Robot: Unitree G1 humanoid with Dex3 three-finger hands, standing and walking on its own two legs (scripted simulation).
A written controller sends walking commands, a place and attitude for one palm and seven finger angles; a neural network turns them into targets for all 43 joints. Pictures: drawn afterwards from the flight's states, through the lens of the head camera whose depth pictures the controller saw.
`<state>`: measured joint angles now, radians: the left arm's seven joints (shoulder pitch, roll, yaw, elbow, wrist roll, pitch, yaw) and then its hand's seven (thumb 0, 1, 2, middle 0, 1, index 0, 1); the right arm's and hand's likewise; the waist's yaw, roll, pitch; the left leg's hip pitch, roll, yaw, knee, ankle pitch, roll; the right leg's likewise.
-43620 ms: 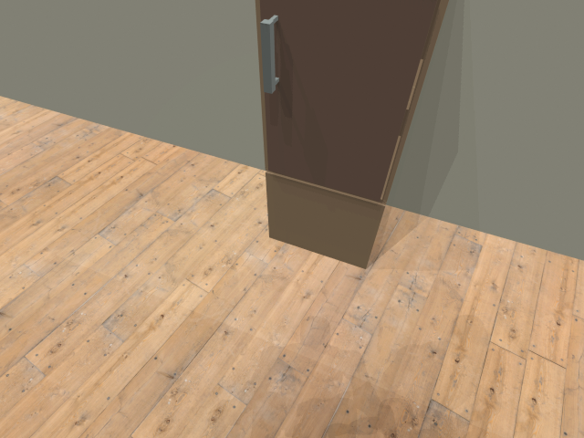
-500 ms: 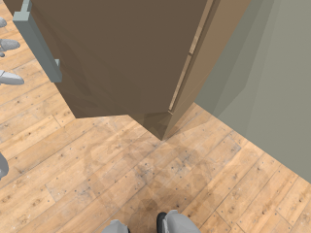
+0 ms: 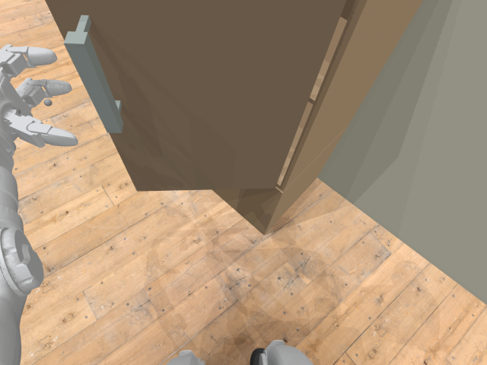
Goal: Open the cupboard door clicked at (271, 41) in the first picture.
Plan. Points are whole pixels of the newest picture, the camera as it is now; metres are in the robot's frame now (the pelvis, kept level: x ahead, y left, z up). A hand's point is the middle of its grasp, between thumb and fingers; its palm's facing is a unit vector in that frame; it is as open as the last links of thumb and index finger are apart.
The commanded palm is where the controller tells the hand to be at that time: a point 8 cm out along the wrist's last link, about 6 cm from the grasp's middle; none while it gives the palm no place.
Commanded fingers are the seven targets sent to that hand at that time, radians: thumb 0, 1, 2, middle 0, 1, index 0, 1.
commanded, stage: move the hooked fingers beside the handle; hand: left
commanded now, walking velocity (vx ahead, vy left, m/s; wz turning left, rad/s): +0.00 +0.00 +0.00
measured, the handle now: (101, 80) +0.54 +0.21 +0.11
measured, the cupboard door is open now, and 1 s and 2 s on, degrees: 46 46 46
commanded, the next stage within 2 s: slide the fingers in behind the handle in 0.24 s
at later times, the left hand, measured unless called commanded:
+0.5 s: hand (51, 96) +0.49 +0.27 +0.12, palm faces +0.00 -1.00 +0.00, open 14.0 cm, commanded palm +0.47 +0.31 +0.11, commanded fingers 0.00 -0.50 0.30 -0.30 -1.20 -0.30 -1.20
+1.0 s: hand (78, 101) +0.49 +0.23 +0.12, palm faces +0.00 -1.00 +0.00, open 14.0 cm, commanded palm +0.47 +0.27 +0.11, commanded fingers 0.00 -0.50 0.30 -0.30 -1.20 -0.30 -1.20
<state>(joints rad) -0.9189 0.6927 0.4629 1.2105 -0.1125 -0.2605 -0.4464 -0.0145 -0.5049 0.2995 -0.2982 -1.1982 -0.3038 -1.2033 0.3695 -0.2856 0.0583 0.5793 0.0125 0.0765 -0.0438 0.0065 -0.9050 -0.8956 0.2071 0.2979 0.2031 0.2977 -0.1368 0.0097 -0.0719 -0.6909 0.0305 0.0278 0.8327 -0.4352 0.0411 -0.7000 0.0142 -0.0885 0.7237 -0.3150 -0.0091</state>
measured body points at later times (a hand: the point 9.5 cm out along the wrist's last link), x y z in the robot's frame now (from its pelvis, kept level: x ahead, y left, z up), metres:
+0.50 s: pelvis -0.01 +0.00 +0.00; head +0.11 +0.03 +0.43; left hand +0.49 +0.32 +0.12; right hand -0.04 -0.28 -0.10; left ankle -0.03 +0.09 -0.70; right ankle +0.01 -0.12 -0.70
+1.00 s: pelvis +0.00 +0.01 +0.00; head +0.10 +0.03 +0.44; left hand +0.48 +0.28 +0.12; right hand +0.02 -0.26 -0.11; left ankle -0.03 +0.09 -0.70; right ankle +0.01 -0.12 -0.70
